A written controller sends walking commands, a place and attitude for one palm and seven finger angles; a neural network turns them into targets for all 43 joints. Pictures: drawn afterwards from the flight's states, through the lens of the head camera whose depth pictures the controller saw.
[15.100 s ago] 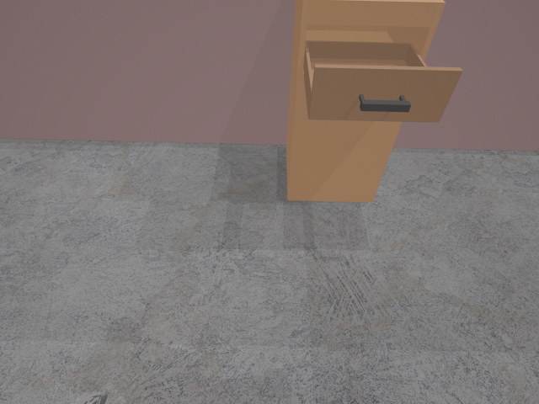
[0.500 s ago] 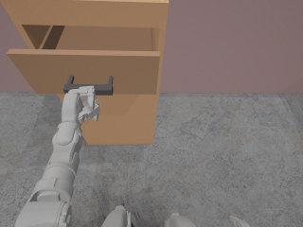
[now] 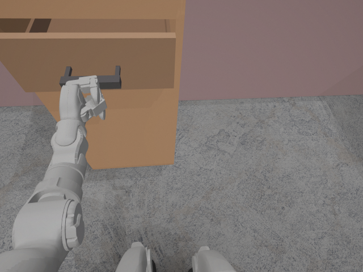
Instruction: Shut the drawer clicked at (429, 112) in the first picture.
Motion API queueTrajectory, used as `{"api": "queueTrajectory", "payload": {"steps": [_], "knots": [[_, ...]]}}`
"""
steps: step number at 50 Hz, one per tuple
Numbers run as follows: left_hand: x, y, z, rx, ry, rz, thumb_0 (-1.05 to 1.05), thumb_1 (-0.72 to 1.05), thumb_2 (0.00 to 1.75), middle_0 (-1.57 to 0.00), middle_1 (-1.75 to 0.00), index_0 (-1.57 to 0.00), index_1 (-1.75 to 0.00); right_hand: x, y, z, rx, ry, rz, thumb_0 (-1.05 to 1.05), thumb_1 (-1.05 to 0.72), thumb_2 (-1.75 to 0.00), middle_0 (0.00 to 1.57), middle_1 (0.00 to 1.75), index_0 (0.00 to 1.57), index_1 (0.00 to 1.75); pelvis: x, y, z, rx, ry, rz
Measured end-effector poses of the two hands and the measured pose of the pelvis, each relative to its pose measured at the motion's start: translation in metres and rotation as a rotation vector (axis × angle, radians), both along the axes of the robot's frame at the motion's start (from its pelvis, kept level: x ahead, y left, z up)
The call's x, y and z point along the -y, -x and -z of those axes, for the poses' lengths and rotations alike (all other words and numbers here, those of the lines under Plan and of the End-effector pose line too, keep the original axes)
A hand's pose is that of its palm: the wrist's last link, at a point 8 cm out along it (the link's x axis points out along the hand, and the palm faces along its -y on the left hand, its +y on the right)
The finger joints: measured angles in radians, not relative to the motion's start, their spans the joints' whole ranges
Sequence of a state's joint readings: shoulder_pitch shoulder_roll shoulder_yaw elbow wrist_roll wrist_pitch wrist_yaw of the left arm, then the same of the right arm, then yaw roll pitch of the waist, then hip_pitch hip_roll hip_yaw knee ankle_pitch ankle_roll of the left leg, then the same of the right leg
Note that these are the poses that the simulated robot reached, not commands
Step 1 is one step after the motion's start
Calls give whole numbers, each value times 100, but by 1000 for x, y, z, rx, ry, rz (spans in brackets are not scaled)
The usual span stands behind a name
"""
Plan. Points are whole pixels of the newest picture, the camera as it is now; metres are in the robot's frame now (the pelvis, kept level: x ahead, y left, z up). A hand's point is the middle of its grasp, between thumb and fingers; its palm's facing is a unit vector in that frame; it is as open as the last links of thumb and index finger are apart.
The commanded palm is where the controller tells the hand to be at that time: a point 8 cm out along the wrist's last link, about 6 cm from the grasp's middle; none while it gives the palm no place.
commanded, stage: push the drawer shut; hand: left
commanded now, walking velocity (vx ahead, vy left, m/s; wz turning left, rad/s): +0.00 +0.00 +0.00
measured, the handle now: (92, 76) +0.55 +0.18 +0.07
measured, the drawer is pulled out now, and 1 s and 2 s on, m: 0.06 0.00 0.00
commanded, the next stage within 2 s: pull the fist back off the drawer in 0.72 s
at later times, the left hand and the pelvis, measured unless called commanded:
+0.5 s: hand (106, 81) +0.54 +0.15 +0.07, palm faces +0.05 -1.00 -0.03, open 3.3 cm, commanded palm +0.53 +0.19 +0.07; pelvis +0.00 +0.00 -0.01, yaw +0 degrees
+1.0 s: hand (100, 80) +0.54 +0.16 +0.07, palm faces +0.04 -1.00 -0.04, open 2.9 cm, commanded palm +0.54 +0.19 +0.07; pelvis -0.02 +0.01 -0.02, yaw +0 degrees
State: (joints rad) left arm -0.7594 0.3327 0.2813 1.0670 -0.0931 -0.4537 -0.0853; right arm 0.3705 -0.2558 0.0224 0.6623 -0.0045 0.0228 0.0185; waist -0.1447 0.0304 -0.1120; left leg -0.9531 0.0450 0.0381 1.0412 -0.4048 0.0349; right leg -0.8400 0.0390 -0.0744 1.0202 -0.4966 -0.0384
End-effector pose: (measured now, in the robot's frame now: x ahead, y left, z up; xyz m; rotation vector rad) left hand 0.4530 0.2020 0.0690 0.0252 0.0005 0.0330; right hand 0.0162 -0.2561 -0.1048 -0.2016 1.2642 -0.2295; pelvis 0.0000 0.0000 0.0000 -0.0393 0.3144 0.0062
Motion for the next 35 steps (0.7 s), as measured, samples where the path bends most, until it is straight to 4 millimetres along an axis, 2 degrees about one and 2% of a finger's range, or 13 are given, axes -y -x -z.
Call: {"api": "queueTrajectory", "payload": {"steps": [12, 26, 35], "knots": [[1, -23, -1, -1, 0, -13, 3, 84, 93, -140, -160, -140, -160, -1, 16, 1, -54, 11, 10, 1, -91, -90, 20, 30, 20, 29, -2, 1, 4, -32, 9, -2], [3, -63, -3, -13, -6, -17, 3, 85, 95, -140, -160, -140, -160, -3, 45, 1, -151, 28, 32, 0, -91, -90, 20, 30, 20, 29, -3, 1, 12, -90, 24, -4], [-4, -66, 2, -30, -8, -13, -4, 75, 100, -140, -160, -139, -160, -7, 61, 0, -199, 31, 37, 0, -91, -90, 20, 30, 20, 29, -4, 4, 15, -101, 36, -11]]}}
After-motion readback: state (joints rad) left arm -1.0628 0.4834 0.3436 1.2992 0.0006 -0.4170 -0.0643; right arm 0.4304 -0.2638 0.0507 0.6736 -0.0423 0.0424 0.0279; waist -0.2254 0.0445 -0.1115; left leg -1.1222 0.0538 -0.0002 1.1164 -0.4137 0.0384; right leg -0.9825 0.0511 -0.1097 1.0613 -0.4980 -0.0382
